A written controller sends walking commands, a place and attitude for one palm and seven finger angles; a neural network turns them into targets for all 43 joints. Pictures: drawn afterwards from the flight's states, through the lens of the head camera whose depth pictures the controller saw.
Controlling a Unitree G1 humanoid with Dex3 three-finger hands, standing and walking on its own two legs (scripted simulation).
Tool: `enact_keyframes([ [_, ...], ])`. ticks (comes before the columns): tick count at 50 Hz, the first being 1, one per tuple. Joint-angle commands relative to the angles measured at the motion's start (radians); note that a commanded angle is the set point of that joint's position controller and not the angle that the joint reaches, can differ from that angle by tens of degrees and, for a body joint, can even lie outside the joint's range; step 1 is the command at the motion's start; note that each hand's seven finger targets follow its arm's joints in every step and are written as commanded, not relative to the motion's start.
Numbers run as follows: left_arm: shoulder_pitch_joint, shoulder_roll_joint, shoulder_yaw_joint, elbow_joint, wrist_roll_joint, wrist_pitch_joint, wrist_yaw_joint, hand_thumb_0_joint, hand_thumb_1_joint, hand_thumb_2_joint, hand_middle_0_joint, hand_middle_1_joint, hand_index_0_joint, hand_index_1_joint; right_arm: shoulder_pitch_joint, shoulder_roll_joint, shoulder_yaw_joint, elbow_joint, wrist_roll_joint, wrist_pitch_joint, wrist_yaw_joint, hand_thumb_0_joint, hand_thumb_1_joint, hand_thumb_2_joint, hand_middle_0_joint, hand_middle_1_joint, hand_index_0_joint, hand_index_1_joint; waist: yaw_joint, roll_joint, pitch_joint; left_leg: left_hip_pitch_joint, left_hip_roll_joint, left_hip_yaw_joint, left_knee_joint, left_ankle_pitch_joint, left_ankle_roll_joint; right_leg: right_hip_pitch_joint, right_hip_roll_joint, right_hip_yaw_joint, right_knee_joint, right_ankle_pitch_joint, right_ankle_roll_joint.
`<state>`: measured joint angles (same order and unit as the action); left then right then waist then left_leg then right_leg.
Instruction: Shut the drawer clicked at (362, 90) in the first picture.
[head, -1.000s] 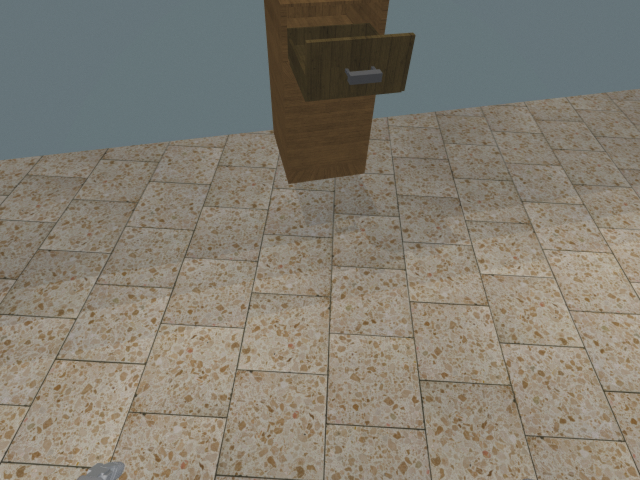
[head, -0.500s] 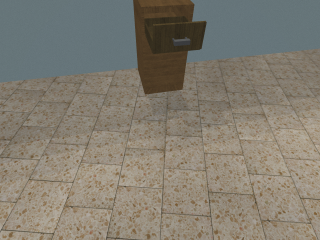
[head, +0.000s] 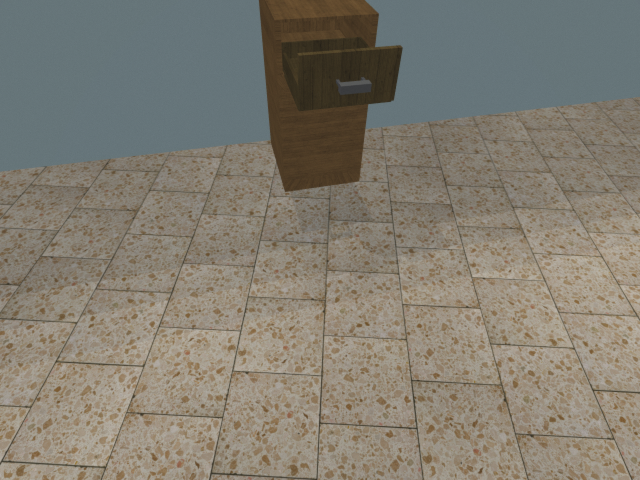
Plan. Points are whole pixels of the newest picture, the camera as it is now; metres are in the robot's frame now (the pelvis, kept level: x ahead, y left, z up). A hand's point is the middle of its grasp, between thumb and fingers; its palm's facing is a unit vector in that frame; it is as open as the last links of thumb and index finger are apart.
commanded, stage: stand and wait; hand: left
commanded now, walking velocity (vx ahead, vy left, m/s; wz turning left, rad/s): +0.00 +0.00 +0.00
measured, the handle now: (352, 84) +1.27 -0.04 -0.09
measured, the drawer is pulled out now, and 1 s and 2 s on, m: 0.30 0.30 0.30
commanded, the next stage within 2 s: look at it before walking up in 0.06 s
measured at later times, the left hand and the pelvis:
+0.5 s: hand out of the picture +0.07 +0.25 -0.16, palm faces -0.03 -0.94 -0.33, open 7.4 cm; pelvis +0.00 +0.00 +0.00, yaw +0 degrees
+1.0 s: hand out of the picture +0.06 +0.21 -0.18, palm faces -0.08 -0.97 -0.25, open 7.4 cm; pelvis +0.03 -0.01 -0.01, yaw -6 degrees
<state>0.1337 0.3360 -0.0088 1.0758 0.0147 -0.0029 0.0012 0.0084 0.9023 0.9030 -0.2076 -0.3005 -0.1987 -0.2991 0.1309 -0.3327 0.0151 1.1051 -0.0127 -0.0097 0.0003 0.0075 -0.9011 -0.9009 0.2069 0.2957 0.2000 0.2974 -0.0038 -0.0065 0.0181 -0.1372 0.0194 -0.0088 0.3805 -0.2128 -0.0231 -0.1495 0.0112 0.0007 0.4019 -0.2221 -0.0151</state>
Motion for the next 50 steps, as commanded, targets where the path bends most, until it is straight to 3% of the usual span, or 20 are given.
enact_keyframes([
  [1,-0.042,0.210,0.045,-0.060,-0.005,-0.022,0.010,0.000,0.900,0.900,-0.200,-0.300,-0.200,-0.300,-0.048,-0.201,-0.044,-0.063,0.002,-0.025,-0.016,0.000,-0.900,-0.900,0.200,0.300,0.200,0.300,0.009,0.005,-0.034,-0.013,0.095,-0.084,-0.062,0.104,0.047,-0.008,-0.126,0.119,-0.086,0.087,-0.019],
  [37,-0.025,0.210,0.044,-0.047,-0.004,-0.026,0.011,0.000,0.900,0.900,-0.200,-0.300,-0.200,-0.300,-0.052,-0.204,-0.043,-0.053,0.005,-0.028,-0.018,0.000,-0.900,-0.900,0.200,0.300,0.200,0.300,0.010,0.011,-0.058,0.023,0.104,-0.081,-0.071,0.173,0.044,0.020,-0.127,0.110,-0.087,0.180,-0.014],
  [39,0.030,0.103,0.023,-0.020,-0.005,-0.008,0.013,0.000,0.900,0.900,-0.200,-0.300,-0.200,-0.300,0.004,-0.098,-0.020,-0.029,-0.003,-0.015,-0.016,0.000,-0.900,-0.900,0.200,0.300,0.200,0.300,0.006,-0.002,-0.062,0.035,0.101,-0.045,-0.047,0.086,0.025,0.001,-0.116,0.116,-0.079,0.091,-0.004],
  [40,0.052,0.088,0.024,-0.019,-0.002,0.002,0.012,0.000,0.900,0.900,-0.200,-0.300,-0.200,-0.300,0.036,-0.079,-0.020,-0.023,-0.005,-0.009,-0.016,0.000,-0.900,-0.900,0.200,0.300,0.200,0.300,0.008,-0.001,-0.052,0.024,0.099,-0.033,-0.029,-0.001,0.025,-0.018,-0.104,0.124,-0.066,-0.005,-0.008],
  [42,0.068,0.094,0.033,-0.036,0.004,0.015,0.001,0.000,0.900,0.900,-0.200,-0.300,-0.200,-0.300,0.057,-0.092,-0.031,-0.036,-0.009,-0.002,-0.015,0.000,-0.900,-0.900,0.200,0.300,0.200,0.300,0.008,0.009,0.033,-0.031,0.104,-0.028,-0.026,-0.188,0.035,-0.107,-0.080,0.146,-0.054,-0.194,-0.019],
  [45,0.094,0.084,0.051,-0.081,0.007,0.018,-0.015,0.000,0.900,0.900,-0.200,-0.300,-0.200,-0.300,0.092,-0.120,-0.057,-0.071,-0.010,-0.003,-0.016,0.000,-0.900,-0.900,0.200,0.300,0.200,0.300,0.003,0.059,0.103,-0.049,0.154,-0.086,-0.056,-0.357,0.074,-0.228,-0.026,0.134,0.045,-0.286,-0.029],
  [47,0.102,0.042,0.057,-0.116,0.007,0.010,-0.023,0.000,0.900,0.900,-0.200,-0.300,-0.200,-0.300,0.134,-0.149,-0.080,-0.087,-0.008,-0.013,-0.020,0.000,-0.900,-0.900,0.200,0.300,0.200,0.300,-0.011,0.162,0.113,0.003,0.261,-0.194,-0.119,-0.381,0.137,-0.325,0.031,0.043,0.241,-0.230,-0.015],
  [48,0.083,0.020,0.061,-0.136,0.007,0.006,-0.027,0.000,0.900,0.900,-0.200,-0.300,-0.200,-0.300,0.151,-0.151,-0.090,-0.094,-0.007,-0.021,-0.021,0.000,-0.900,-0.900,0.200,0.300,0.200,0.300,-0.018,0.198,0.108,0.027,0.326,-0.218,-0.142,-0.304,0.177,-0.355,0.015,-0.013,0.336,-0.231,-0.004],
  [50,0.057,0.002,0.067,-0.162,0.006,-0.003,-0.035,0.000,0.900,0.900,-0.200,-0.300,-0.200,-0.300,0.168,-0.129,-0.094,-0.099,-0.010,-0.033,-0.021,0.000,-0.900,-0.900,0.200,0.300,0.200,0.300,-0.023,0.171,0.098,0.056,0.358,-0.173,-0.107,-0.098,0.201,-0.371,-0.035,-0.025,0.366,-0.287,0.002],
])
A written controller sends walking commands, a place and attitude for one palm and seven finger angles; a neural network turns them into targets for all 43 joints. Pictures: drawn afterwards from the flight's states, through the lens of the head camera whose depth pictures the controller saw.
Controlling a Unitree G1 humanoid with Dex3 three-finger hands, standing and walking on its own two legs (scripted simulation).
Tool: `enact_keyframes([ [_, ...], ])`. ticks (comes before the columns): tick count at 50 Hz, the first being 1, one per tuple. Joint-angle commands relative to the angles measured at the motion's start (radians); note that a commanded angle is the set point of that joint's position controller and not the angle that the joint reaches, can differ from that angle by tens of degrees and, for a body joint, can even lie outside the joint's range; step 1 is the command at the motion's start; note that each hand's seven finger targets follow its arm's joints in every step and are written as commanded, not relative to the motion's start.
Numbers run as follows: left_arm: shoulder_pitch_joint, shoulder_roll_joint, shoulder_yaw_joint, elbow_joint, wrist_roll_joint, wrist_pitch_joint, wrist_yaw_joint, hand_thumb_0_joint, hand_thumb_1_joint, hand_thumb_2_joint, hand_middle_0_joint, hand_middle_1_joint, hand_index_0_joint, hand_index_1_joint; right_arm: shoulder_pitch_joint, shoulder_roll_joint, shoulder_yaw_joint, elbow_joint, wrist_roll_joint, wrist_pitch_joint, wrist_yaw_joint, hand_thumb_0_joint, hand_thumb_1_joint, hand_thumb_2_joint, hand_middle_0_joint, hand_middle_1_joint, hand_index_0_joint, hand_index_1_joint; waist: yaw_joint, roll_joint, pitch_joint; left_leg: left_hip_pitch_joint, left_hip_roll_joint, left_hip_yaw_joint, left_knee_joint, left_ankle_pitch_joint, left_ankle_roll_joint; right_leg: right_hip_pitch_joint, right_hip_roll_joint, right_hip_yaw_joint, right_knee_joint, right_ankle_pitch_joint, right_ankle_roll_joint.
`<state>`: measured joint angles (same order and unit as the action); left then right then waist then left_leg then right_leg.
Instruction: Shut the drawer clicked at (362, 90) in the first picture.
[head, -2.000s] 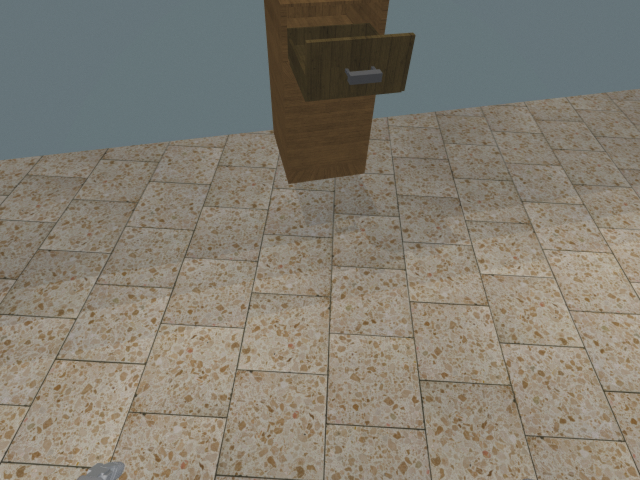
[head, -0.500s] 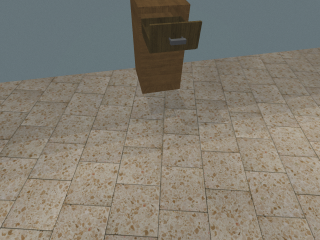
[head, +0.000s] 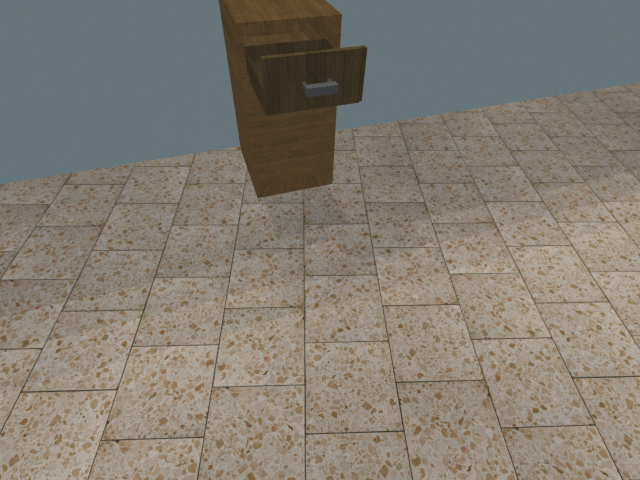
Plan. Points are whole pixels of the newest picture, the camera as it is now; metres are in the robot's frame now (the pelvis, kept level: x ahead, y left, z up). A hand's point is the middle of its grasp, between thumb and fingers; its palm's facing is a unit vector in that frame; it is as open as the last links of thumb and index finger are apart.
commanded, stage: walk to a spot facing it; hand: left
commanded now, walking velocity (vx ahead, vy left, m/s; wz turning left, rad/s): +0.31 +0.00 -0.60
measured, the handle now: (319, 86) +1.24 +0.10 -0.08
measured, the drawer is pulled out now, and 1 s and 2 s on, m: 0.30 0.30 0.30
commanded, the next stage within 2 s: turn to face it in 1.94 s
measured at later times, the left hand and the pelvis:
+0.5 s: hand out of the picture +0.10 +0.17 -0.16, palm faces -0.09 -0.98 -0.19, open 7.4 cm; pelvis +0.15 -0.01 +0.01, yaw -13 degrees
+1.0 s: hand (297, 268) +0.55 +0.09 -0.15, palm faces -0.50 -0.85 -0.17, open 7.4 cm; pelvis +0.35 -0.01 +0.01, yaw -29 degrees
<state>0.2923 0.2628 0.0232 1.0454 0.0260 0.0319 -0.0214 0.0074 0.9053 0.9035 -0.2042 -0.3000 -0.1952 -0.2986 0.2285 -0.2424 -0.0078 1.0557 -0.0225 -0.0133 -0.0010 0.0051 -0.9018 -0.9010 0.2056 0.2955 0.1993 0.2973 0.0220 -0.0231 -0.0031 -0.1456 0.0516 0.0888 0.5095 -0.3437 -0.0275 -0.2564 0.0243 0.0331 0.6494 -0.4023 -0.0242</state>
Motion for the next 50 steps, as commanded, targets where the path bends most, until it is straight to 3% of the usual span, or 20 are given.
enact_keyframes([
  [1,-0.073,0.054,0.040,-0.128,-0.005,-0.042,-0.016,0.000,0.900,0.900,-0.200,-0.300,-0.200,-0.300,0.055,-0.210,-0.073,-0.053,-0.003,-0.031,-0.020,0.000,-0.900,-0.900,0.200,0.300,0.200,0.300,-0.028,0.181,0.117,0.028,0.315,-0.201,-0.188,0.113,0.185,-0.198,-0.058,-0.078,0.077,-0.082,0.012],
  [3,0.130,0.054,0.053,-0.065,-0.001,-0.055,-0.018,0.000,0.900,0.900,-0.200,-0.300,-0.200,-0.300,0.003,-0.177,-0.067,-0.067,-0.001,-0.031,-0.020,0.000,-0.900,-0.900,0.200,0.300,0.200,0.300,0.069,0.070,0.031,-0.134,0.203,-0.024,0.128,0.144,0.093,0.144,-0.026,-0.103,-0.155,0.099,-0.004],
  [4,0.269,0.178,0.082,-0.025,0.008,-0.073,-0.001,0.000,0.900,0.900,-0.200,-0.300,-0.200,-0.300,-0.015,-0.099,-0.050,-0.111,0.015,-0.033,-0.009,0.000,-0.900,-0.900,0.200,0.300,0.200,0.300,0.115,-0.291,-0.005,-0.443,0.060,0.112,0.493,-0.075,0.015,0.361,-0.272,0.318,-0.344,0.047,-0.093],
  [5,0.350,0.226,0.087,-0.012,-0.016,-0.082,0.020,0.000,0.900,0.900,-0.200,-0.300,-0.200,-0.300,-0.109,-0.096,-0.044,-0.170,0.009,-0.044,-0.004,0.000,-0.900,-0.900,0.200,0.300,0.200,0.300,0.138,-0.349,0.009,-0.604,0.011,0.021,0.658,-0.239,0.004,0.376,-0.411,0.597,-0.430,0.260,-0.173],
  [6,0.340,0.183,0.078,-0.010,-0.014,-0.082,0.031,0.000,0.900,0.900,-0.200,-0.300,-0.200,-0.300,-0.185,-0.101,-0.049,-0.175,0.007,-0.048,-0.008,0.000,-0.900,-0.900,0.200,0.300,0.200,0.300,0.139,-0.191,0.070,-0.634,0.051,-0.068,0.712,-0.183,0.006,0.317,-0.393,0.571,-0.409,0.351,-0.209],
  [8,0.248,0.113,0.057,-0.036,-0.008,-0.086,0.033,0.000,0.900,0.900,-0.200,-0.300,-0.200,-0.300,-0.150,-0.067,-0.053,-0.151,0.003,-0.044,-0.003,0.000,-0.900,-0.900,0.200,0.300,0.200,0.300,0.061,-0.004,0.107,-0.606,0.092,-0.076,0.710,-0.045,-0.008,0.235,-0.337,0.422,-0.387,0.364,-0.217],
  [11,0.200,0.080,0.052,-0.050,-0.004,-0.099,0.035,0.000,0.900,0.900,-0.200,-0.300,-0.200,-0.300,-0.079,-0.037,-0.061,-0.125,0.000,-0.025,0.007,0.000,-0.900,-0.900,0.200,0.300,0.200,0.300,0.006,-0.032,0.081,-0.538,0.090,-0.053,0.643,0.060,-0.033,0.151,-0.266,0.278,-0.414,0.370,-0.181],
  [13,0.205,0.069,0.052,-0.045,-0.004,-0.105,0.034,0.000,0.900,0.900,-0.200,-0.300,-0.200,-0.300,-0.090,-0.025,-0.066,-0.140,0.002,-0.017,0.013,0.000,-0.900,-0.900,0.200,0.300,0.200,0.300,0.001,-0.046,0.095,-0.552,0.085,-0.052,0.611,0.122,-0.041,0.129,-0.243,0.259,-0.439,0.343,-0.174],
  [19,0.267,0.049,0.053,-0.017,-0.002,-0.113,0.043,0.000,0.900,0.900,-0.200,-0.300,-0.200,-0.300,-0.222,-0.004,-0.065,-0.209,0.004,-0.028,0.024,0.000,-0.900,-0.900,0.200,0.300,0.200,0.300,0.039,-0.076,0.108,-0.614,0.063,-0.036,0.466,0.182,-0.039,0.233,-0.213,0.255,-0.416,0.487,-0.161],
  [24,0.265,0.063,0.058,-0.015,0.004,-0.102,0.052,0.000,0.900,0.900,-0.200,-0.300,-0.200,-0.300,-0.296,0.017,-0.056,-0.251,0.011,-0.041,0.026,0.000,-0.900,-0.900,0.200,0.300,0.200,0.300,0.052,-0.111,0.113,-0.419,0.007,0.000,0.233,0.135,-0.005,0.211,-0.203,0.254,-0.359,0.666,-0.136],
  [26,0.202,0.088,0.068,-0.033,0.003,-0.102,0.052,0.000,0.900,0.900,-0.200,-0.300,-0.200,-0.300,-0.155,-0.012,-0.064,-0.217,0.011,-0.049,0.014,0.000,-0.900,-0.900,0.200,0.300,0.200,0.300,-0.022,-0.120,0.055,-0.187,-0.037,0.017,0.113,0.124,0.016,0.158,-0.183,0.222,-0.235,0.786,-0.117],
  [27,0.184,0.086,0.072,-0.039,-0.003,-0.103,0.049,0.000,0.900,0.900,-0.200,-0.300,-0.200,-0.300,-0.006,-0.039,-0.071,-0.170,0.005,-0.055,-0.001,0.000,-0.900,-0.900,0.200,0.300,0.200,0.300,-0.085,-0.077,-0.014,0.021,-0.051,0.017,0.029,0.178,0.036,0.091,-0.133,0.192,-0.074,0.809,-0.091],
  [28,0.195,0.051,0.073,-0.049,-0.013,-0.104,0.041,0.000,0.900,0.900,-0.200,-0.300,-0.200,-0.300,0.161,-0.118,-0.088,-0.123,-0.004,-0.059,-0.017,0.000,-0.900,-0.900,0.200,0.300,0.200,0.300,-0.141,0.001,-0.127,0.296,0.090,-0.120,0.009,0.185,0.072,-0.064,-0.079,0.157,0.154,0.608,-0.063],
  [29,0.239,-0.013,0.070,-0.068,-0.027,-0.101,0.025,0.000,0.900,0.900,-0.200,-0.300,-0.200,-0.300,0.265,-0.231,-0.110,-0.101,-0.015,-0.063,-0.019,0.000,-0.900,-0.900,0.200,0.300,0.200,0.300,-0.137,0.303,-0.232,0.437,0.429,-0.542,-0.100,0.203,0.196,-0.280,0.058,0.009,0.529,-0.087,-0.012],
  [30,0.174,0.003,0.061,-0.099,-0.019,-0.104,0.024,0.000,0.900,0.900,-0.200,-0.300,-0.200,-0.300,0.267,-0.229,-0.098,-0.117,0.005,-0.052,-0.018,0.000,-0.900,-0.900,0.200,0.300,0.200,0.300,-0.128,0.200,-0.160,0.303,0.479,-0.664,-0.196,0.174,0.256,-0.336,0.021,0.033,0.676,-0.157,-0.021],
  [32,0.100,-0.010,0.065,-0.100,-0.004,-0.086,0.016,0.000,0.900,0.900,-0.200,-0.300,-0.200,-0.300,0.093,-0.106,-0.074,-0.138,0.002,-0.064,-0.021,0.000,-0.900,-0.900,0.200,0.300,0.200,0.300,-0.063,0.219,0.018,0.047,0.413,-0.488,-0.298,-0.130,0.215,-0.412,-0.076,0.023,0.768,-0.017,-0.012],
  [34,0.093,-0.028,0.067,-0.086,0.009,-0.058,-0.005,0.000,0.900,0.900,-0.200,-0.300,-0.200,-0.300,0.048,-0.019,-0.051,-0.132,-0.002,-0.074,-0.020,0.000,-0.900,-0.900,0.200,0.300,0.200,0.300,-0.015,0.168,0.110,-0.137,0.317,-0.291,-0.325,-0.054,0.156,-0.346,-0.115,0.007,0.699,0.092,-0.006],
  [36,0.126,-0.053,0.063,-0.073,0.010,-0.036,-0.011,0.000,0.900,0.900,-0.200,-0.300,-0.200,-0.300,0.047,-0.015,-0.050,-0.116,0.000,-0.086,-0.022,0.000,-0.900,-0.900,0.200,0.300,0.200,0.300,0.024,0.150,0.067,-0.157,0.274,-0.140,-0.319,0.069,0.142,-0.312,-0.123,-0.010,0.641,0.144,0.008],
  [41,-0.004,-0.050,0.063,-0.116,0.014,-0.019,-0.020,0.000,0.900,0.900,-0.200,-0.300,-0.200,-0.300,0.138,-0.025,-0.057,-0.080,0.004,-0.099,-0.022,0.000,-0.900,-0.900,0.200,0.300,0.200,0.300,0.008,0.094,0.090,-0.036,0.280,-0.060,-0.357,0.191,0.169,-0.441,-0.155,-0.021,0.491,0.271,0.041],
  [50,-0.321,-0.053,0.032,-0.185,0.007,-0.033,-0.026,0.000,0.900,0.900,-0.200,-0.300,-0.200,-0.300,0.332,-0.056,-0.049,0.008,-0.009,-0.078,-0.019,0.000,-0.900,-0.900,0.200,0.300,0.200,0.300,-0.103,0.130,0.127,0.150,0.295,0.071,-0.284,0.455,0.155,-0.381,-0.115,-0.136,0.090,0.234,0.011],
])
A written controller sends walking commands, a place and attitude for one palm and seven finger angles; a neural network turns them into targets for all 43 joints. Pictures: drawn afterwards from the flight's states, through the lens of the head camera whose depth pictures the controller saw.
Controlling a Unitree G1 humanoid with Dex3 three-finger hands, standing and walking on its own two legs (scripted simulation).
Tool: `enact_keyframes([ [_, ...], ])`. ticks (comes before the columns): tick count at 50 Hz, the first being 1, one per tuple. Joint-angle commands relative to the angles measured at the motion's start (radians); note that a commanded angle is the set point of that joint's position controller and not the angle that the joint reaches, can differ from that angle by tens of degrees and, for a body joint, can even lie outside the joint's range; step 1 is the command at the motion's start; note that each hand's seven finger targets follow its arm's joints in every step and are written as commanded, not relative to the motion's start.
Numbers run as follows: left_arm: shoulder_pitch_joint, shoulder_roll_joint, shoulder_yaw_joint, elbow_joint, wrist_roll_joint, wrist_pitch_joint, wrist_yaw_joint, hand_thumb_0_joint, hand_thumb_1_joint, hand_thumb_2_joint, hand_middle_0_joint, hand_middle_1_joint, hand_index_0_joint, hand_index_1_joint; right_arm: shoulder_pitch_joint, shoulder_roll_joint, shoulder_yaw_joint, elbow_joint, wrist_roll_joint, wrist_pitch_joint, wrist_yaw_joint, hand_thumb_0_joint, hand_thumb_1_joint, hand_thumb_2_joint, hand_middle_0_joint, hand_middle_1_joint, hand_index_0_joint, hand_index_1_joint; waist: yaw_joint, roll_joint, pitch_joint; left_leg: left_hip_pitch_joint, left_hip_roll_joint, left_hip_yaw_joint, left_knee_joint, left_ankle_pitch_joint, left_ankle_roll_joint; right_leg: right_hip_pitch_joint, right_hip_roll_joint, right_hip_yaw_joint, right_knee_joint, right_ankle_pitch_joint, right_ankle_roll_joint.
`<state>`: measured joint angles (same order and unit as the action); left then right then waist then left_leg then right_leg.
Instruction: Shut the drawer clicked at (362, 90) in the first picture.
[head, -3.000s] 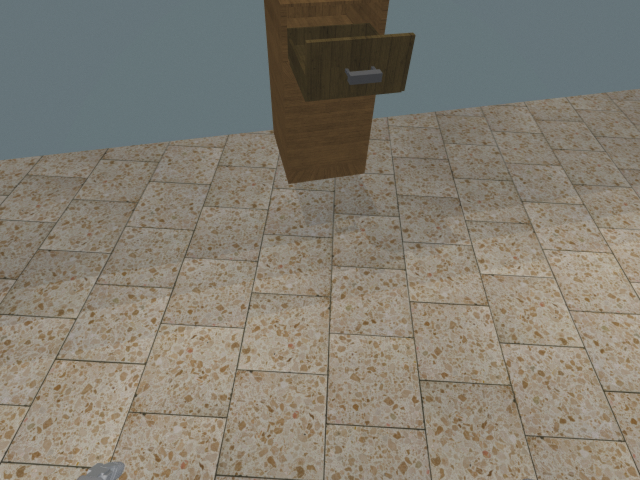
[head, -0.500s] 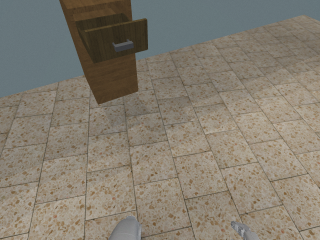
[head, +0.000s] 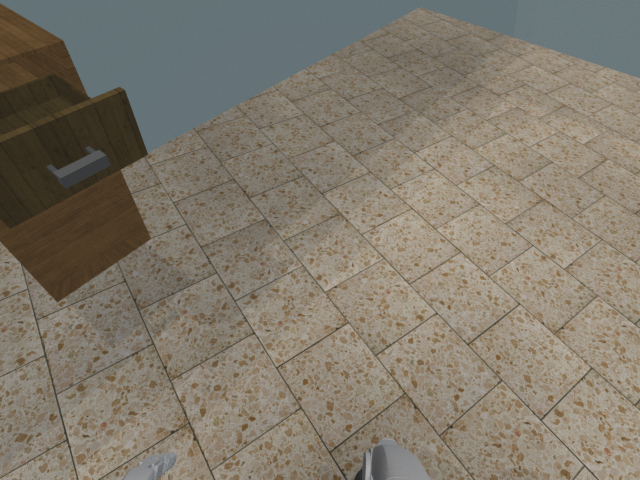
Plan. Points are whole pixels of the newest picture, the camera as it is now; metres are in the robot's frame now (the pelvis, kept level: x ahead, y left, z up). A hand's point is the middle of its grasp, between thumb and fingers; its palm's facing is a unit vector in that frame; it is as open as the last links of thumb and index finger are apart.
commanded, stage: walk to a spot facing it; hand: left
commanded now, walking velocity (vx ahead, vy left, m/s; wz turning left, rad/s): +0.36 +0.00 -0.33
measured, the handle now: (77, 164) +0.73 +0.53 -0.09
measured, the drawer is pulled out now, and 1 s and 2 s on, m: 0.30 0.30 0.30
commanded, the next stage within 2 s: turn to face it in 0.94 s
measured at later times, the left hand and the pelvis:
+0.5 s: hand (213, 405) +0.26 +0.17 -0.18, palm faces -0.05 -0.98 -0.20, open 7.2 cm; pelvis +0.21 -0.03 -0.01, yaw -6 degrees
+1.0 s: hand (257, 274) +0.51 +0.12 -0.18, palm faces -0.29 -0.94 -0.17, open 7.3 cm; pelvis +0.40 -0.04 +0.00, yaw -18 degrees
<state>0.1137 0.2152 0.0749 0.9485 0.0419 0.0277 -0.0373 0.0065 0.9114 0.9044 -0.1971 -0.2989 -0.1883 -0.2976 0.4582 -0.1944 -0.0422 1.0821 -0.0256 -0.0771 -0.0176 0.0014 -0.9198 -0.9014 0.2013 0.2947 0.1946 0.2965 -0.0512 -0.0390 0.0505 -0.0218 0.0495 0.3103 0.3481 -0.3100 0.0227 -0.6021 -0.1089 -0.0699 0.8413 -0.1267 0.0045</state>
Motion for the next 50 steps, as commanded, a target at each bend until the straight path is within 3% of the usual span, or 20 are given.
enact_keyframes([
  [1,-0.151,-0.011,-0.020,-0.091,-0.010,-0.032,-0.010,0.000,0.900,0.900,-0.200,-0.300,-0.200,-0.300,0.108,-0.108,-0.013,-0.013,-0.009,-0.011,-0.002,0.000,-0.900,-0.900,0.200,0.300,0.200,0.300,-0.028,0.145,0.078,0.042,0.303,-0.132,-0.111,0.449,0.102,-0.023,0.027,-0.039,-0.128,-0.055,-0.027],
  [4,-0.089,0.010,-0.017,-0.070,-0.011,-0.050,-0.004,0.000,0.900,0.900,-0.200,-0.300,-0.200,-0.300,0.105,-0.125,-0.014,-0.003,-0.008,-0.003,-0.005,0.000,-0.900,-0.900,0.200,0.300,0.200,0.300,0.010,0.172,0.019,0.092,0.302,-0.082,0.053,0.761,0.081,0.143,0.087,-0.093,-0.241,-0.157,-0.069],
  [5,0.025,0.031,-0.010,-0.032,-0.009,-0.058,0.001,0.000,0.900,0.900,-0.200,-0.300,-0.200,-0.300,0.091,-0.131,-0.015,-0.004,-0.003,0.001,-0.003,0.000,-0.900,-0.900,0.200,0.300,0.200,0.300,0.066,0.140,-0.045,0.060,0.277,-0.055,0.201,0.850,0.057,0.309,0.127,-0.120,-0.306,-0.114,-0.084],
  [6,0.178,0.081,0.007,0.020,-0.005,-0.071,0.008,0.000,0.900,0.900,-0.200,-0.300,-0.200,-0.300,0.073,-0.125,-0.013,-0.013,0.007,0.000,0.002,0.000,-0.900,-0.900,0.200,0.300,0.200,0.300,0.138,0.098,-0.141,-0.115,0.249,-0.029,0.408,0.754,0.017,0.606,0.098,-0.078,-0.331,-0.028,-0.109],
  [7,0.321,0.194,0.038,0.053,-0.008,-0.082,0.024,0.000,0.900,0.900,-0.200,-0.300,-0.200,-0.300,0.084,-0.069,-0.003,-0.042,0.023,-0.003,0.011,0.000,-0.900,-0.900,0.200,0.300,0.200,0.300,0.184,-0.097,-0.274,-0.436,0.146,0.006,0.721,0.226,-0.036,0.915,-0.184,0.279,-0.364,0.001,-0.210],
  [8,0.393,0.263,0.046,0.077,-0.033,-0.079,0.029,0.000,0.900,0.900,-0.200,-0.300,-0.200,-0.300,0.014,-0.053,-0.003,-0.079,0.026,-0.004,0.003,0.000,-0.900,-0.900,0.200,0.300,0.200,0.300,0.186,-0.114,-0.303,-0.628,0.037,-0.105,0.986,-0.296,-0.057,0.970,-0.356,0.558,-0.462,0.213,-0.311],
  [9,0.344,0.261,0.047,0.065,-0.039,-0.074,0.034,0.000,0.900,0.900,-0.200,-0.300,-0.200,-0.300,-0.047,-0.067,-0.013,-0.082,0.025,-0.004,0.004,0.000,-0.900,-0.900,0.200,0.300,0.200,0.300,0.182,-0.050,-0.272,-0.634,0.086,-0.223,1.042,-0.227,-0.040,0.841,-0.331,0.507,-0.497,0.133,-0.305],
  [11,0.190,0.153,0.020,0.037,-0.035,-0.076,0.045,0.000,0.900,0.900,-0.200,-0.300,-0.200,-0.300,-0.097,-0.044,-0.018,-0.077,0.009,0.017,0.007,0.000,-0.900,-0.900,0.200,0.300,0.200,0.300,0.102,0.027,-0.050,-0.609,0.149,-0.269,0.968,-0.081,-0.041,0.519,-0.249,0.357,-0.582,-0.021,-0.238],
  [13,0.118,0.096,0.004,0.030,-0.024,-0.088,0.050,0.000,0.900,0.900,-0.200,-0.300,-0.200,-0.300,-0.007,-0.006,-0.015,-0.039,-0.002,0.044,0.010,0.000,-0.900,-0.900,0.200,0.300,0.200,0.300,0.024,-0.027,-0.011,-0.516,0.152,-0.253,0.855,-0.026,-0.056,0.359,-0.177,0.208,-0.630,-0.031,-0.190],
  [15,0.113,0.077,0.001,0.040,-0.018,-0.095,0.051,0.000,0.900,0.900,-0.200,-0.300,-0.200,-0.300,0.025,0.012,-0.019,-0.029,-0.001,0.054,0.016,0.000,-0.900,-0.900,0.200,0.300,0.200,0.300,-0.006,-0.061,-0.003,-0.459,0.143,-0.237,0.744,0.004,-0.066,0.284,-0.139,0.149,-0.653,-0.065,-0.178],
  [24,0.200,0.118,0.012,0.061,-0.016,-0.095,0.039,0.000,0.900,0.900,-0.200,-0.300,-0.200,-0.300,-0.222,-0.022,-0.025,-0.130,-0.001,0.026,0.045,0.000,-0.900,-0.900,0.200,0.300,0.200,0.300,0.058,-0.071,0.055,-0.388,0.077,-0.189,0.323,0.059,-0.052,0.359,-0.136,0.188,-0.637,-0.228,-0.171],
  [27,0.195,0.106,0.012,0.061,-0.021,-0.086,0.035,0.000,0.900,0.900,-0.200,-0.300,-0.200,-0.300,-0.076,-0.079,-0.032,-0.085,-0.004,0.009,0.032,0.000,-0.900,-0.900,0.200,0.300,0.200,0.300,-0.018,0.061,0.009,-0.068,0.047,-0.171,0.147,0.050,-0.037,0.257,-0.050,0.112,-0.395,-0.141,-0.118],
  [28,0.211,0.055,0.002,0.045,-0.028,-0.084,0.028,0.000,0.900,0.900,-0.200,-0.300,-0.200,-0.300,0.041,-0.176,-0.052,-0.058,-0.016,0.002,0.020,0.000,-0.900,-0.900,0.200,0.300,0.200,0.300,-0.062,0.268,-0.047,0.092,0.224,-0.438,0.025,-0.078,0.032,0.108,0.055,0.034,-0.106,-0.171,-0.069],
  [29,0.189,0.023,-0.007,0.016,-0.028,-0.086,0.023,0.000,0.900,0.900,-0.200,-0.300,-0.200,-0.300,0.137,-0.260,-0.067,-0.044,-0.020,0.005,0.015,0.000,-0.900,-0.900,0.200,0.300,0.200,0.300,-0.079,0.444,-0.084,0.155,0.442,-0.728,-0.138,-0.142,0.116,-0.047,0.132,-0.031,0.199,-0.443,-0.036],
  [30,0.136,0.070,-0.001,0.014,-0.017,-0.082,0.030,0.000,0.900,0.900,-0.200,-0.300,-0.200,-0.300,0.113,-0.217,-0.054,-0.043,-0.012,0.011,0.004,0.000,-0.900,-0.900,0.200,0.300,0.200,0.300,-0.083,0.350,-0.057,0.077,0.455,-0.754,-0.166,-0.220,0.133,-0.078,0.078,0.069,0.353,-0.409,-0.048],
  [32,0.118,0.048,0.004,0.037,-0.014,-0.079,0.013,0.000,0.900,0.900,-0.200,-0.300,-0.200,-0.300,-0.018,-0.139,-0.031,-0.079,-0.008,0.000,-0.001,0.000,-0.900,-0.900,0.200,0.300,0.200,0.300,-0.024,0.152,0.044,-0.057,0.398,-0.582,-0.185,-0.173,0.114,-0.108,0.010,0.088,0.424,-0.245,-0.042],
  [35,0.219,0.000,0.000,0.085,-0.011,-0.051,0.008,0.000,0.900,0.900,-0.200,-0.300,-0.200,-0.300,-0.084,-0.080,-0.017,-0.074,0.003,-0.020,-0.007,0.000,-0.900,-0.900,0.200,0.300,0.200,0.300,0.052,0.161,0.031,-0.121,0.294,-0.300,-0.180,0.077,0.054,-0.017,-0.007,0.071,0.370,-0.106,-0.014],
  [43,0.068,-0.036,0.003,0.026,-0.009,-0.028,0.002,0.000,0.900,0.900,-0.200,-0.300,-0.200,-0.300,0.023,-0.052,-0.021,-0.010,0.008,-0.021,-0.011,0.000,-0.900,-0.900,0.200,0.300,0.200,0.300,0.028,0.155,0.084,-0.005,0.286,-0.118,-0.174,0.349,0.078,-0.110,-0.026,-0.020,0.096,-0.006,0.021],
  [47,-0.042,-0.047,-0.002,-0.013,-0.013,-0.035,-0.002,0.000,0.900,0.900,-0.200,-0.300,-0.200,-0.300,0.073,-0.048,-0.022,0.015,0.000,-0.006,-0.010,0.000,-0.900,-0.900,0.200,0.300,0.200,0.300,-0.008,0.181,0.114,0.018,0.295,-0.058,-0.128,0.444,0.074,-0.052,0.010,-0.062,-0.074,-0.018,-0.006],
  [50,-0.032,-0.028,0.001,-0.020,-0.014,-0.043,-0.001,0.000,0.900,0.900,-0.200,-0.300,-0.200,-0.300,0.059,-0.068,-0.032,0.014,-0.003,0.001,-0.011,0.000,-0.900,-0.900,0.200,0.300,0.200,0.300,0.013,0.188,0.091,0.060,0.314,-0.027,-0.024,0.635,0.067,0.030,0.052,-0.090,-0.152,-0.071,-0.043],
])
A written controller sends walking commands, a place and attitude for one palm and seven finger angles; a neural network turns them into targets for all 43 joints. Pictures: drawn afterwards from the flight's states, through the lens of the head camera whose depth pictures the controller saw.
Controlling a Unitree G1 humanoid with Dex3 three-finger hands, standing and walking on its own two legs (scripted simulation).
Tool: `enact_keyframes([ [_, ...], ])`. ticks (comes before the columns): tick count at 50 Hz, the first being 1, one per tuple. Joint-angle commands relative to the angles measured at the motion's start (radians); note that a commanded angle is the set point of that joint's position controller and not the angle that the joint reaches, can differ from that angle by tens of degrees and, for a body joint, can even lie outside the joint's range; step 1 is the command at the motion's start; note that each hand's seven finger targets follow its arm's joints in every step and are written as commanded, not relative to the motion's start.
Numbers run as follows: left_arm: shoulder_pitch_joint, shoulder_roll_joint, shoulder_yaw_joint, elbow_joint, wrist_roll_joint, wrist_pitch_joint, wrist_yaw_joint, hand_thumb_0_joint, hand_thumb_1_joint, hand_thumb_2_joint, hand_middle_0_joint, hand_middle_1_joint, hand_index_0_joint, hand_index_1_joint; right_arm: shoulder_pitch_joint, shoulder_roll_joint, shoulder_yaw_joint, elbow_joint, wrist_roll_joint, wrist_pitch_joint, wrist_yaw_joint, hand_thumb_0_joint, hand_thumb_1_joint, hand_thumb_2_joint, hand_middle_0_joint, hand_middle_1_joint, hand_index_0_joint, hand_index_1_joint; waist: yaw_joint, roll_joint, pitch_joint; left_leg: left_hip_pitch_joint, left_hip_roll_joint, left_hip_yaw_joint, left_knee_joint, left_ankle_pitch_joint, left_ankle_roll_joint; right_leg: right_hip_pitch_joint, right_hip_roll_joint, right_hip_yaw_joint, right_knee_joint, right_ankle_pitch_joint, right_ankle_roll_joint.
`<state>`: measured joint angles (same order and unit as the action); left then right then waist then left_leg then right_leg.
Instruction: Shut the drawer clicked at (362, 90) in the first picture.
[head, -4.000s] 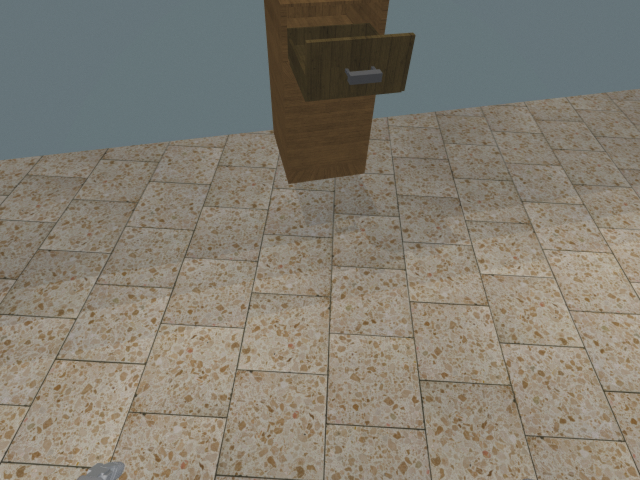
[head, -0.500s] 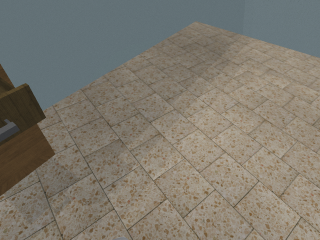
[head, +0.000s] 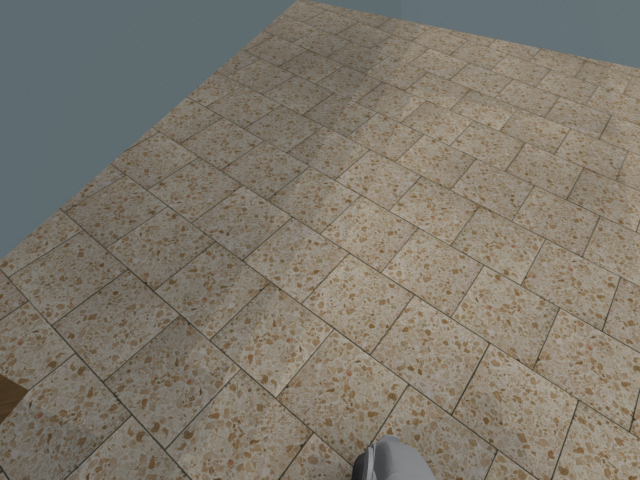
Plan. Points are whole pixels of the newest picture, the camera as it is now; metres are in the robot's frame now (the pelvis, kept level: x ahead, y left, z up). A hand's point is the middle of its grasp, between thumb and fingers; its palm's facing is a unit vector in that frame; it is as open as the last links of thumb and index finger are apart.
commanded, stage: turn to face it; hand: left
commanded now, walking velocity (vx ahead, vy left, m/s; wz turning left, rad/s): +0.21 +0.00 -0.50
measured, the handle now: out of the picture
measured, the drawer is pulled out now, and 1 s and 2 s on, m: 0.30 0.30 0.30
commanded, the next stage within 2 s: none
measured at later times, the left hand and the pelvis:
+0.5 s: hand (214, 425) +0.22 +0.16 -0.17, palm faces +0.17 -0.97 -0.15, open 7.3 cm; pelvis +0.13 -0.02 -0.01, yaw +9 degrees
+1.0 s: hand out of the picture +0.15 +0.19 -0.15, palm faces +0.43 -0.84 -0.32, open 7.4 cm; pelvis +0.15 -0.05 -0.01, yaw +25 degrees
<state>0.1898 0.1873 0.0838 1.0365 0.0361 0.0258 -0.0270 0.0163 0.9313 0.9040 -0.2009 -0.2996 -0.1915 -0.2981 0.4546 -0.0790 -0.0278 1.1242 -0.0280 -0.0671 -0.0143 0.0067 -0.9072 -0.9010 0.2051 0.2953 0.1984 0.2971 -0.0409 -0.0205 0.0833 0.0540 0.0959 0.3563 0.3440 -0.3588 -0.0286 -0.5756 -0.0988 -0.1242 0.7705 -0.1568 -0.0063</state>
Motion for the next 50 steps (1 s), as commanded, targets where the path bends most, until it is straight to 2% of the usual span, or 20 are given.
enact_keyframes([
  [1,-0.063,0.010,-0.005,-0.101,-0.007,-0.047,-0.011,0.000,0.900,0.900,-0.200,-0.300,-0.200,-0.300,0.050,-0.197,-0.051,-0.036,0.000,-0.008,-0.015,0.000,-0.900,-0.900,0.200,0.300,0.200,0.300,0.027,0.168,0.017,-0.005,0.268,-0.058,0.064,0.815,0.113,0.083,0.072,-0.053,-0.109,-0.062,-0.050],
  [3,0.173,0.058,0.005,-0.025,0.001,-0.073,0.002,0.000,0.900,0.900,-0.200,-0.300,-0.200,-0.300,0.018,-0.213,-0.049,-0.040,0.012,-0.005,-0.012,0.000,-0.900,-0.900,0.200,0.300,0.200,0.300,0.139,0.119,-0.145,-0.101,0.213,-0.042,0.387,0.872,0.065,0.459,0.110,-0.074,-0.248,0.071,-0.067],
  [4,0.290,0.166,0.030,0.013,0.004,-0.092,0.020,0.000,0.900,0.900,-0.200,-0.300,-0.200,-0.300,0.057,-0.155,-0.039,-0.043,0.030,-0.005,0.001,0.000,-0.900,-0.900,0.200,0.300,0.200,0.300,0.172,-0.081,-0.293,-0.377,0.128,-0.053,0.667,0.451,0.023,0.787,-0.114,0.162,-0.238,0.336,-0.128],
  [5,0.348,0.241,0.036,0.027,-0.018,-0.096,0.031,0.000,0.900,0.900,-0.200,-0.300,-0.200,-0.300,0.083,-0.096,-0.027,-0.063,0.038,-0.001,-0.007,0.000,-0.900,-0.900,0.200,0.300,0.200,0.300,0.151,-0.199,-0.394,-0.553,-0.016,-0.155,0.993,-0.257,-0.011,0.889,-0.375,0.495,-0.271,0.751,-0.253],
  [6,0.300,0.241,0.033,0.018,-0.030,-0.090,0.041,0.000,0.900,0.900,-0.200,-0.300,-0.200,-0.300,0.025,-0.110,-0.031,-0.074,0.036,0.007,-0.016,0.000,-0.900,-0.900,0.200,0.300,0.200,0.300,0.149,-0.068,-0.353,-0.562,0.007,-0.294,1.036,-0.235,0.006,0.775,-0.370,0.394,-0.312,0.835,-0.270],
  [7,0.217,0.223,0.024,-0.002,-0.026,-0.088,0.044,0.000,0.900,0.900,-0.200,-0.300,-0.200,-0.300,0.007,-0.098,-0.030,-0.075,0.033,0.016,-0.016,0.000,-0.900,-0.900,0.200,0.300,0.200,0.300,0.119,-0.135,-0.293,-0.578,0.027,-0.334,1.067,-0.184,0.002,0.654,-0.366,0.411,-0.362,0.644,-0.252],
  [9,0.083,0.119,-0.009,-0.024,-0.022,-0.089,0.055,0.000,0.900,0.900,-0.200,-0.300,-0.200,-0.300,-0.025,-0.091,-0.028,-0.051,0.015,0.044,-0.015,0.000,-0.900,-0.900,0.200,0.300,0.200,0.300,0.059,-0.024,-0.115,-0.547,0.065,-0.358,1.002,-0.080,0.004,0.381,-0.305,0.256,-0.433,0.469,-0.184],
  [12,-0.028,0.084,-0.023,-0.053,-0.015,-0.083,0.060,0.000,0.900,0.900,-0.200,-0.300,-0.200,-0.300,0.037,-0.067,-0.023,-0.033,0.012,0.081,-0.008,0.000,-0.900,-0.900,0.200,0.300,0.200,0.300,-0.016,-0.055,-0.089,-0.455,0.054,-0.331,0.823,-0.026,-0.017,0.218,-0.244,0.059,-0.477,0.339,-0.131],
  [21,-0.007,0.137,0.011,-0.108,-0.006,-0.042,0.062,0.000,0.900,0.900,-0.200,-0.300,-0.200,-0.300,-0.206,-0.120,-0.040,-0.181,0.009,0.093,0.026,0.000,-0.900,-0.900,0.200,0.300,0.200,0.300,0.050,-0.107,-0.052,-0.499,0.020,-0.248,0.512,-0.043,-0.026,0.341,-0.284,-0.003,-0.443,0.145,-0.125],
  [25,-0.003,0.155,0.024,-0.131,-0.012,-0.025,0.058,0.000,0.900,0.900,-0.200,-0.300,-0.200,-0.300,-0.189,-0.172,-0.051,-0.220,0.006,0.088,0.031,0.000,-0.900,-0.900,0.200,0.300,0.200,0.300,0.027,-0.031,-0.095,-0.339,-0.002,-0.236,0.248,0.091,-0.009,0.332,-0.264,-0.059,-0.259,0.079,-0.061],
  [26,0.011,0.135,0.023,-0.147,-0.019,-0.015,0.053,0.000,0.900,0.900,-0.200,-0.300,-0.200,-0.300,-0.140,-0.230,-0.066,-0.219,0.002,0.082,0.031,0.000,-0.900,-0.900,0.200,0.300,0.200,0.300,-0.001,0.134,-0.117,-0.248,0.059,-0.355,0.113,0.250,0.030,0.244,-0.192,-0.101,-0.103,-0.046,-0.004],
  [27,0.008,0.079,0.013,-0.194,-0.029,-0.010,0.045,0.000,0.900,0.900,-0.200,-0.300,-0.200,-0.300,-0.095,-0.343,-0.088,-0.236,-0.005,0.075,0.025,0.000,-0.900,-0.900,0.200,0.300,0.200,0.300,-0.020,0.427,-0.116,-0.161,0.306,-0.712,-0.001,0.567,0.167,0.016,-0.045,-0.123,0.132,-0.446,0.086],
  [28,-0.064,0.094,0.005,-0.227,-0.015,-0.007,0.047,0.000,0.900,0.900,-0.200,-0.300,-0.200,-0.300,-0.058,-0.373,-0.096,-0.222,-0.005,0.079,0.015,0.000,-0.900,-0.900,0.200,0.300,0.200,0.300,-0.058,0.319,-0.138,-0.182,0.373,-0.810,-0.041,0.505,0.257,-0.015,-0.005,0.004,0.342,-0.529,0.077],
  [30,-0.082,0.099,0.016,-0.221,-0.013,-0.010,0.042,0.000,0.900,0.900,-0.200,-0.300,-0.200,-0.300,-0.151,-0.342,-0.087,-0.247,0.001,0.071,0.003,0.000,-0.900,-0.900,0.200,0.300,0.200,0.300,-0.014,0.248,-0.153,-0.203,0.279,-0.721,-0.024,0.372,0.217,-0.085,-0.014,0.104,0.455,-0.361,0.076],
  [34,0.010,0.116,0.020,-0.170,-0.018,-0.002,0.036,0.000,0.900,0.900,-0.200,-0.300,-0.200,-0.300,-0.243,-0.310,-0.072,-0.277,0.008,0.060,0.000,0.000,-0.900,-0.900,0.200,0.300,0.200,0.300,0.028,0.153,-0.169,-0.210,0.156,-0.545,-0.017,0.436,0.173,0.012,-0.008,0.111,0.374,-0.218,0.095],
  [41,-0.027,0.114,0.010,-0.203,-0.028,0.001,0.045,0.000,0.900,0.900,-0.200,-0.300,-0.200,-0.300,-0.211,-0.346,-0.090,-0.260,0.005,0.080,0.008,0.000,-0.900,-0.900,0.200,0.300,0.200,0.300,-0.004,0.161,-0.157,-0.179,0.156,-0.642,-0.002,0.420,0.208,0.076,0.032,0.110,0.136,-0.298,0.101],
  [47,0.107,0.136,0.010,-0.192,-0.036,-0.016,0.054,0.000,0.900,0.900,-0.200,-0.300,-0.200,-0.300,-0.304,-0.351,-0.103,-0.291,0.012,0.097,0.018,0.000,-0.900,-0.900,0.200,0.300,0.200,0.300,0.062,0.172,-0.174,-0.359,0.070,-0.677,0.094,0.376,0.146,0.392,0.079,0.081,-0.270,-0.134,0.074],
  [48,0.153,0.180,0.021,-0.187,-0.028,-0.023,0.060,0.000,0.900,0.900,-0.200,-0.300,-0.200,-0.300,-0.315,-0.314,-0.099,-0.304,0.019,0.100,0.023,0.000,-0.900,-0.900,0.200,0.300,0.200,0.300,0.087,0.061,-0.170,-0.495,0.006,-0.626,0.187,0.210,0.090,0.521,-0.007,0.154,-0.434,-0.116,0.049],
  [49,0.155,0.287,0.040,-0.200,-0.007,-0.031,0.067,0.000,0.900,0.900,-0.200,-0.300,-0.200,-0.300,-0.304,-0.232,-0.087,-0.332,0.024,0.102,0.029,0.000,-0.900,-0.900,0.200,0.300,0.200,0.300,0.093,-0.267,-0.134,-0.707,-0.157,-0.418,0.437,-0.091,-0.008,0.585,-0.304,0.464,-0.559,-0.168,-0.060],
  [50,0.108,0.313,0.036,-0.229,-0.013,-0.025,0.067,0.000,0.900,0.900,-0.200,-0.300,-0.200,-0.300,-0.323,-0.277,-0.096,-0.343,0.010,0.104,0.031,0.000,-0.900,-0.900,0.200,0.300,0.200,0.300,0.092,-0.255,-0.116,-0.672,-0.130,-0.418,0.653,-0.211,-0.011,0.415,-0.427,0.499,-0.568,-0.157,-0.139],
])
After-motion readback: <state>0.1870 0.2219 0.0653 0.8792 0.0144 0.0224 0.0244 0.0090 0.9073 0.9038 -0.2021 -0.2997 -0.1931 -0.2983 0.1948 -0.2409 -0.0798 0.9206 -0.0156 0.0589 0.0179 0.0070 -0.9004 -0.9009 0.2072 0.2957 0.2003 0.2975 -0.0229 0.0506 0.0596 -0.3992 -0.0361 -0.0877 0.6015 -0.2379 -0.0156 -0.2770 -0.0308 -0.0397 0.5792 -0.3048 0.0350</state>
